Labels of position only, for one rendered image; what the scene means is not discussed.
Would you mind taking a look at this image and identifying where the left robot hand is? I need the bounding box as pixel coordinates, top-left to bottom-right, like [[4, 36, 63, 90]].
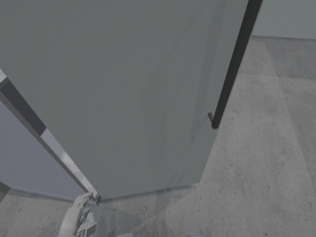
[[58, 192, 97, 237]]

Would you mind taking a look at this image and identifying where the handle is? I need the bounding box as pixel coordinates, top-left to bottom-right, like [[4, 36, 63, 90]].
[[208, 0, 263, 129]]

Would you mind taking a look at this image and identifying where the fridge door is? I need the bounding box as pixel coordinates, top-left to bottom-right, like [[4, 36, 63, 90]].
[[0, 0, 265, 199]]

